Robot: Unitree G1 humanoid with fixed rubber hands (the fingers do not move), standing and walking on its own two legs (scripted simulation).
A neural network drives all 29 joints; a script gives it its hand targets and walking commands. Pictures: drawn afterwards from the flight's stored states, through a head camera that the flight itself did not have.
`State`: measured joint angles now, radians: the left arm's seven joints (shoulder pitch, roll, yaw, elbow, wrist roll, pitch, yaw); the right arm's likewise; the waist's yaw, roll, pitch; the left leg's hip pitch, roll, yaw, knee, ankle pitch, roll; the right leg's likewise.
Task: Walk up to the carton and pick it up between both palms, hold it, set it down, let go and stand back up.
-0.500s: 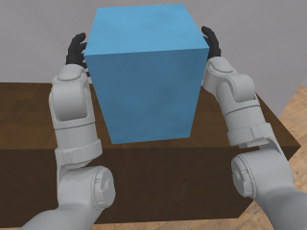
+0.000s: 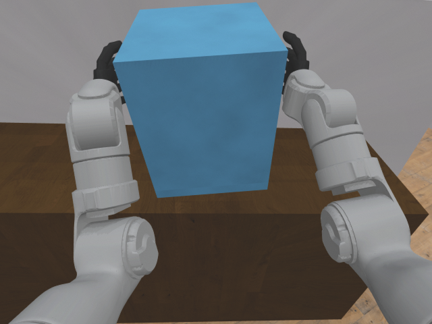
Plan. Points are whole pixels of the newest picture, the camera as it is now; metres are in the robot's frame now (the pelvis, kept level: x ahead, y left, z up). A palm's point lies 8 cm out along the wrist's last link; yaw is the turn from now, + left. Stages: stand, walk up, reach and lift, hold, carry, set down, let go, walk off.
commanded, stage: hold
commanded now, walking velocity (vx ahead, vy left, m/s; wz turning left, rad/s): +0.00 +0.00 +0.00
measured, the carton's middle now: (205, 102) +0.40 +0.01 +0.27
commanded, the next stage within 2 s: none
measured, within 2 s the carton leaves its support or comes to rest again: neither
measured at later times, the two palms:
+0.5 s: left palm (110, 94) +0.36 +0.16 +0.30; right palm (295, 84) +0.37 -0.13 +0.31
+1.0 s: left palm (107, 93) +0.36 +0.16 +0.30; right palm (293, 83) +0.37 -0.13 +0.32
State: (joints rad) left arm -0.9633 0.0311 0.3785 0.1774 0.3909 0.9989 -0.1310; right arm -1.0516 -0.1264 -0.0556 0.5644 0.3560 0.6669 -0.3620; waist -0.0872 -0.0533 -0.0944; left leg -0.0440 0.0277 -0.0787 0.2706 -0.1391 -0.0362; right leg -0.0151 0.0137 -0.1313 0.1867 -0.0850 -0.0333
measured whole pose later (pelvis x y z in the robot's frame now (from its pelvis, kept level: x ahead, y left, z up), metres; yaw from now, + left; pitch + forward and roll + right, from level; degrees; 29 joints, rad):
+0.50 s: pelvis +0.00 +0.00 +0.00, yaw +0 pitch -5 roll -1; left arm -0.94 0.02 0.37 0.13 0.38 1.00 -0.12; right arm -1.03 -0.13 -0.05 0.53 0.36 0.66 -0.36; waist -0.09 -0.06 -0.08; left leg -0.04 0.03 -0.07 0.27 -0.14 -0.03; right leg -0.01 0.01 -0.12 0.19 -0.09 -0.03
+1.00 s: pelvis +0.00 +0.00 +0.00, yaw +0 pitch -5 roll -1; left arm -0.94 0.03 0.36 0.13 0.39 1.01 -0.12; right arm -1.03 -0.13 -0.05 0.53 0.36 0.67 -0.36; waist -0.10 -0.06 -0.08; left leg -0.04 0.02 -0.07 0.27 -0.14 -0.03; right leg -0.01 0.01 -0.12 0.19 -0.09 -0.03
